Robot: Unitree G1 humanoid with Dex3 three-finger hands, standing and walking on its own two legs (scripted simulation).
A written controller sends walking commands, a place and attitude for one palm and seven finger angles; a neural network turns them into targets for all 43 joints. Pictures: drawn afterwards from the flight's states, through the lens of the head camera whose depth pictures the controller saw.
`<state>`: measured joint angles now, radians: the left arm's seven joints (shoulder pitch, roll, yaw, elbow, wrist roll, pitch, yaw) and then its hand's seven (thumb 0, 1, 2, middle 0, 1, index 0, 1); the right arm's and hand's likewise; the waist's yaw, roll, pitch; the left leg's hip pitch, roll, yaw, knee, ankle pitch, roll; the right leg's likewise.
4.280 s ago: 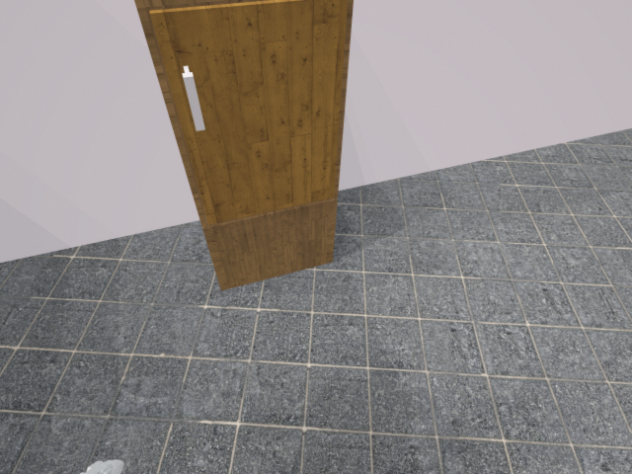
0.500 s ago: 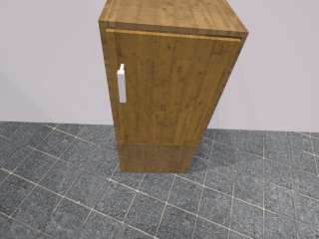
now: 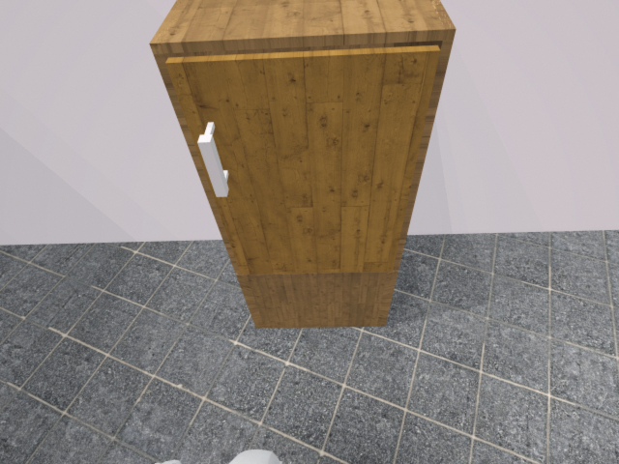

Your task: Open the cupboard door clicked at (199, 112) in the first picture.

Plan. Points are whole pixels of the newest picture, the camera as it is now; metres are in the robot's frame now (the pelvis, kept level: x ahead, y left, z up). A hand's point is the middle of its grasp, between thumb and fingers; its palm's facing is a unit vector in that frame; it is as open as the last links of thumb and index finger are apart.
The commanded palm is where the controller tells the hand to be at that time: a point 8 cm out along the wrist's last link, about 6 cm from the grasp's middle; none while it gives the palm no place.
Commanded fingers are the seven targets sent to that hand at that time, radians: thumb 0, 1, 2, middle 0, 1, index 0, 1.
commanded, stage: come to a stop and stand still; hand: left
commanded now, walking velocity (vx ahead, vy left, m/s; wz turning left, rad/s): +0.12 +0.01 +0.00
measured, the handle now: (216, 160) +0.59 +0.22 +0.04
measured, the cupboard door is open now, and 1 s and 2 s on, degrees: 0 0 0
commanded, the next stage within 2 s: look again from close up in 1.00 s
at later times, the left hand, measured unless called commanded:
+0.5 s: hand out of the picture -0.03 +0.22 -0.17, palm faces -0.02 -0.99 -0.16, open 7.4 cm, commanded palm none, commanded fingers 0.00 0.90 0.90 -0.20 -0.30 -0.20 -0.30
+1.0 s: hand out of the picture +0.01 +0.17 -0.17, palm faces +0.04 -0.97 -0.23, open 7.2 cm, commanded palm none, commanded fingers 0.00 0.90 0.90 -0.20 -0.30 -0.20 -0.30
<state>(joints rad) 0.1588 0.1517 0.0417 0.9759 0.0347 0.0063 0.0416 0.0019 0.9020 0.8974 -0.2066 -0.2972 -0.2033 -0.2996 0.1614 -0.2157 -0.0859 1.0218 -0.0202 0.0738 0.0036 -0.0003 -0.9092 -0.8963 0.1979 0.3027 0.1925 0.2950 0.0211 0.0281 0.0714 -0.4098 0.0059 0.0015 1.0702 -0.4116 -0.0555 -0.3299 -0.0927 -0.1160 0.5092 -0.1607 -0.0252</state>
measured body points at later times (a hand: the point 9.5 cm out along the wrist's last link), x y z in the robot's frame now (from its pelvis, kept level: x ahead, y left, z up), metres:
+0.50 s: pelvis -0.02 +0.04 +0.01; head +0.00 +0.07 +0.46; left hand -0.02 +0.28 -0.16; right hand -0.09 -0.16 -0.14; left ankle -0.05 +0.15 -0.74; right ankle -0.04 -0.08 -0.70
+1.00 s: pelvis -0.01 -0.01 +0.00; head -0.01 -0.02 +0.45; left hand +0.01 +0.22 -0.15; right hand -0.01 -0.23 -0.16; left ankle -0.05 +0.15 -0.74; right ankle -0.03 -0.09 -0.74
